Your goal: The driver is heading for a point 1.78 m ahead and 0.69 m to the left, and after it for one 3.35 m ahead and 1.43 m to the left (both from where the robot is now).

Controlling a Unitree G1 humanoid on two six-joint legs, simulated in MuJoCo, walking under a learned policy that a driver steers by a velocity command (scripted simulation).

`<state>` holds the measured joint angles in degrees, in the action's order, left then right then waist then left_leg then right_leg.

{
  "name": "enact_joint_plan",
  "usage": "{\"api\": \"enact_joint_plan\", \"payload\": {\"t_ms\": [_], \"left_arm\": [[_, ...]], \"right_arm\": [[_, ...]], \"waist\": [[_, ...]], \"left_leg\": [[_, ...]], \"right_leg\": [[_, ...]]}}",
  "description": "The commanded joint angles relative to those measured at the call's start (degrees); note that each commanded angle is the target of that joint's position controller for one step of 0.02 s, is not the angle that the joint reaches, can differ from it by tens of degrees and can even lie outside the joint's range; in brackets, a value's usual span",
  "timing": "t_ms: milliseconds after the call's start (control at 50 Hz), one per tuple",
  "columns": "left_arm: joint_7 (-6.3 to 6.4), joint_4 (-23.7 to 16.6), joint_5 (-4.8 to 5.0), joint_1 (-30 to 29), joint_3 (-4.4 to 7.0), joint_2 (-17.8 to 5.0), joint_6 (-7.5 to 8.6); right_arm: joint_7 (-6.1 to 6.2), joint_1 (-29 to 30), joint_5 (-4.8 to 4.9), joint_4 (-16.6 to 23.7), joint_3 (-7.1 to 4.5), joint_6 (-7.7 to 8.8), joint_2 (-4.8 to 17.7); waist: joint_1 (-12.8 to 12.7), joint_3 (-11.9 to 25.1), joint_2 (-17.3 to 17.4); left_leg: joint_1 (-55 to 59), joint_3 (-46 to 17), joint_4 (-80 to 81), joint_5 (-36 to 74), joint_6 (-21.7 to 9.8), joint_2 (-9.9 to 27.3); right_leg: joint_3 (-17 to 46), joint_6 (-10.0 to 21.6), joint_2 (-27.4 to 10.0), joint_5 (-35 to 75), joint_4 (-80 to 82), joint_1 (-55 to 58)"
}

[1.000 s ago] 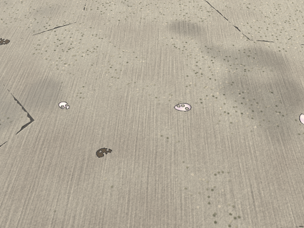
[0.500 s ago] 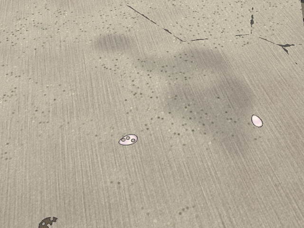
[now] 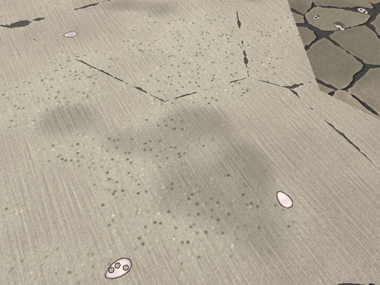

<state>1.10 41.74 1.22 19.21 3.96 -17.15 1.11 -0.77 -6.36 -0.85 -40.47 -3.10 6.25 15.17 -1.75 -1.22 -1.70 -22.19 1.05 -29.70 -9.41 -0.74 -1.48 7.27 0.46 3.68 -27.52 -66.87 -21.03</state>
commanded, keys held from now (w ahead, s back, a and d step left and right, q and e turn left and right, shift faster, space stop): q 0.94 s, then no key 0.06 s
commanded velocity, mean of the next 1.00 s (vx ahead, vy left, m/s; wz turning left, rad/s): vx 0.09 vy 0.00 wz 0.34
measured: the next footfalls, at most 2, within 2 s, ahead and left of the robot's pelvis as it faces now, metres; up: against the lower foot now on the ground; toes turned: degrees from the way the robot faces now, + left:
right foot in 0.28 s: +0.21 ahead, -0.13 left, +0.00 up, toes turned +5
left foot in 0.64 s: +0.14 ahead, +0.13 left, +0.00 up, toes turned +17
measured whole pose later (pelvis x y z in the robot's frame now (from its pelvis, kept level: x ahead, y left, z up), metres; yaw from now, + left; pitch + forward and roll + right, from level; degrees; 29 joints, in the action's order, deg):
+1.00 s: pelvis +0.11 +0.03 +0.01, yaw +26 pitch +3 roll -2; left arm 2.2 42.6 0.2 6.3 5.1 -17.1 -0.4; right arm 1.7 -10.3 0.2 -37.4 -3.8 -2.1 17.5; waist 0.8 -1.8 -0.4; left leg -18.0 -8.0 -27.3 -11.1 -3.4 -4.5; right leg 5.1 -4.9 1.1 -19.6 -46.6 -26.4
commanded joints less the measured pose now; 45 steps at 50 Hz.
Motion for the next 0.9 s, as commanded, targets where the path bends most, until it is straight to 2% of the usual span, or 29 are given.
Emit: {"api": "enact_joint_plan", "payload": {"t_ms": [20,60,120,160,200,240,260,280,300,320,340,360,380,400,440,500,560,600,620,640,660,680,700,720,740,760,800,840,900], "left_arm": [[0.26,-6.1,-0.86,-2.7,2.15,-6.5,0.38],[0.20,-5.7,-0.67,-1.2,0.84,-1.9,-0.09],[0.07,-5.8,-1.79,-3.5,-0.29,-0.1,-0.07],[-0.21,-5.9,-1.53,-6.4,-0.18,-1.3,0.04],[-0.28,-6.6,-1.33,-9.2,0.17,-2.6,0.01],[-0.15,-7.1,-1.42,-10.4,0.60,-3.5,0.14],[0.02,-7.0,-1.65,-9.6,0.97,-4.1,0.30],[0.47,-7.3,-2.21,-8.9,1.63,-6.3,0.40],[1.28,-8.1,-3.11,-7.1,2.48,-10.1,0.01],[1.49,-7.7,-2.83,-5.9,2.78,-10.6,-1.09],[1.32,-7.2,-2.69,-4.1,2.47,-8.4,-1.32],[1.21,-7.1,-2.50,-5.2,2.00,-7.1,-1.12],[1.16,-7.5,-2.22,-8.7,1.59,-6.0,-0.86],[1.03,-7.7,-1.78,-11.9,1.40,-5.3,-0.66],[0.98,-7.1,-2.25,-14.8,1.61,-5.6,-0.63],[1.31,-6.2,-2.22,-15.8,2.06,-6.1,-0.83],[1.40,-4.9,-1.50,-14.4,2.70,-7.8,-1.12],[1.35,-4.3,-0.54,-15.0,2.93,-8.6,-1.34],[1.35,-3.7,-0.03,-14.8,2.88,-8.2,-1.44],[1.19,-2.3,-0.09,-12.1,2.59,-6.6,-1.57],[0.79,-2.8,-2.22,-10.0,1.77,-3.3,-1.64],[1.29,-6.0,-2.73,-15.9,1.54,-3.6,-1.50],[1.62,-6.1,-1.96,-18.3,2.24,-5.9,-1.46],[1.87,-5.5,-1.26,-17.3,2.61,-6.3,-1.64],[2.33,-3.9,-1.50,-15.5,2.93,-6.4,-1.87],[2.66,-3.4,-1.83,-14.6,3.21,-6.9,-2.05],[2.33,-3.0,-1.63,-13.2,3.15,-6.0,-1.73],[2.10,-2.9,-1.25,-13.2,2.81,-4.9,-1.38],[1.76,-3.4,-1.24,-15.0,2.26,-4.0,-1.04]], "right_arm": [[0.00,-4.9,-0.60,1.1,-1.29,-0.27,5.6],[-0.56,-4.1,-0.39,-0.7,-0.83,0.15,4.8],[-0.44,-1.4,0.78,-2.0,-1.47,-0.67,7.9],[-0.17,-2.9,1.62,-3.0,-2.03,-1.69,9.8],[0.04,-4.4,2.14,-3.7,-2.29,-2.56,10.9],[0.41,-4.0,2.78,-3.7,-2.39,-3.32,11.3],[0.64,-3.8,3.03,-3.7,-2.18,-3.61,10.7],[0.78,-4.8,2.66,-3.6,-1.65,-3.57,8.8],[0.64,-6.1,1.11,-2.6,-0.67,-3.25,5.5],[0.79,-11.3,1.32,-2.7,0.14,-3.29,3.3],[0.99,-8.5,2.07,-2.4,-0.96,-3.95,7.3],[1.20,-7.8,2.33,-2.3,-2.09,-4.89,9.7],[1.71,-8.6,2.25,-3.1,-2.51,-6.19,9.5],[2.15,-9.3,2.01,-3.3,-2.73,-7.42,9.3],[2.45,-9.0,1.79,-2.4,-2.35,-8.77,7.0],[1.67,-6.6,1.77,-0.2,-1.69,-8.98,5.3],[0.36,-5.2,1.74,1.7,-1.92,-8.95,6.7],[-0.39,-6.9,1.66,1.7,-2.37,-9.05,7.2],[-0.53,-8.8,1.48,1.1,-2.71,-9.07,7.4],[-0.22,-9.9,0.99,0.9,-3.33,-9.04,8.9],[0.91,-10.2,0.73,2.1,-4.98,-8.88,15.7],[0.70,-9.7,-0.98,4.1,-5.12,-8.13,18.7],[0.34,-10.1,-1.81,4.1,-4.55,-6.95,16.6],[0.48,-7.7,-1.05,4.1,-4.12,-6.08,15.1],[0.89,-4.7,0.27,4.5,-3.75,-5.97,13.3],[1.36,-2.7,1.21,5.0,-3.19,-6.18,11.9],[2.07,-2.8,1.05,5.5,-2.72,-6.59,10.9],[2.53,-3.8,1.08,5.8,-2.85,-6.75,11.0],[3.05,-4.6,1.33,6.1,-3.32,-7.22,12.0]], "waist": [[2.4,4.0,5.6],[0.5,4.4,8.1],[-0.2,7.1,8.5],[1.2,8.2,8.7],[2.1,7.6,8.5],[1.5,6.4,8.5],[0.6,6.1,8.2],[0.5,6.9,6.5],[1.2,10.3,-1.4],[2.0,13.7,-12.0],[-1.2,12.8,-12.2],[-0.7,10.6,-8.9],[1.0,8.9,-6.6],[2.2,7.1,-6.3],[3.4,5.1,-6.6],[2.8,6.0,-7.7],[1.9,7.8,-8.1],[3.3,7.7,-7.5],[4.1,7.5,-6.5],[4.0,6.2,-2.5],[1.8,4.9,14.6],[4.6,4.4,20.8],[6.3,6.3,13.9],[4.3,5.2,11.3],[2.8,5.0,8.4],[2.1,5.0,9.0],[1.4,6.6,9.2],[1.8,7.3,8.6],[2.8,6.9,9.1]], "left_leg": [[16.7,-16.5,10.0,30.3,-10.7,17.0],[13.1,-11.8,11.6,37.8,-11.5,14.6],[10.4,-7.8,11.9,43.1,-12.2,12.9],[11.0,-7.6,11.5,39.4,-11.5,12.2],[11.9,-9.4,10.4,33.0,-11.0,12.4],[11.0,-11.7,8.1,24.7,-9.7,11.9],[9.4,-12.7,6.5,19.2,-8.1,10.9],[6.4,-12.7,3.4,12.0,-5.4,8.7],[-0.1,-9.0,-5.3,-3.2,-2.1,3.9],[-8.3,-2.9,-14.5,-24.2,1.0,-0.4],[-12.7,-2.7,-26.7,-30.7,2.9,0.4],[-14.8,-3.7,-34.2,-28.8,3.5,1.6],[-14.7,-4.3,-36.8,-25.6,4.3,2.8],[-13.6,-4.6,-36.5,-22.6,5.1,3.7],[-9.1,-2.2,-33.6,-18.0,6.0,3.7],[-3.7,-0.4,-23.4,-13.4,5.4,4.3],[0.0,0.9,-15.6,-10.9,3.7,4.2],[4.4,2.8,-8.0,-6.5,1.6,3.2],[8.2,3.7,-3.0,-2.8,0.1,1.7],[12.2,1.0,2.2,2.3,-1.9,1.7],[18.5,-17.5,7.9,20.1,-7.2,14.7],[16.7,-31.8,11.1,25.9,-18.5,24.2],[16.0,-30.1,12.1,20.3,-19.4,22.5],[15.5,-25.6,11.4,16.6,-16.2,19.3],[15.3,-22.5,10.6,13.4,-13.1,16.5],[14.5,-21.0,10.4,13.6,-11.7,15.3],[13.7,-19.5,10.2,16.1,-11.5,13.3],[15.6,-19.6,9.9,16.0,-11.6,12.7],[16.6,-21.7,9.5,11.5,-11.7,12.1]], "right_leg": [[0.7,-1.7,-6.0,1.9,-3.7,-15.6],[-1.0,-2.2,-5.8,2.5,5.1,-11.2],[-4.3,-3.0,-5.8,10.9,20.0,-3.2],[-5.2,-3.3,-4.2,17.1,26.3,0.1],[-5.2,-2.8,-3.2,19.5,30.9,1.4],[-5.4,-1.4,-2.4,22.2,37.4,4.5],[-5.3,-0.2,-2.7,26.2,42.3,8.5],[-2.1,1.8,-6.8,33.4,44.1,14.0],[5.1,5.8,-16.9,50.0,41.2,22.2],[13.1,13.9,-26.6,53.6,41.7,27.1],[16.8,17.6,-28.1,49.1,44.8,25.2],[14.1,16.5,-26.1,44.3,45.7,22.8],[10.0,14.5,-23.7,40.6,46.3,19.4],[6.8,13.2,-22.5,37.5,47.5,15.5],[1.1,12.1,-19.8,35.6,49.2,9.2],[-4.0,11.9,-19.0,35.1,48.9,8.0],[-4.1,11.9,-21.5,35.4,47.2,10.5],[-5.3,9.8,-21.7,31.9,44.5,9.9],[-6.8,7.6,-20.5,27.5,41.8,8.2],[-9.9,3.7,-18.0,19.8,36.1,4.3],[-16.8,-2.8,-10.8,3.7,19.7,-7.8],[-10.5,-4.8,-3.1,-11.9,6.9,-18.3],[-4.7,-3.9,-4.1,-10.5,0.5,-18.9],[-3.3,-3.0,-5.1,-5.3,-0.6,-19.3],[-2.8,-3.0,-5.8,-0.8,0.6,-19.3],[-2.5,-3.4,-6.0,2.1,1.4,-18.4],[-2.9,-4.2,-4.5,5.9,1.0,-15.2],[-2.7,-4.7,-3.8,7.8,5.4,-15.1],[-1.9,-5.6,-3.2,8.7,14.5,-13.6]]}}
Keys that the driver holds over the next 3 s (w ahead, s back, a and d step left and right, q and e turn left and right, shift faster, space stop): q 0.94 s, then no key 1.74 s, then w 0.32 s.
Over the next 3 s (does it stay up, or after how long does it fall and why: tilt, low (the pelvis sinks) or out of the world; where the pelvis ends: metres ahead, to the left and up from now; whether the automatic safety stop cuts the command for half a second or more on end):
stays up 0.18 0.02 0.00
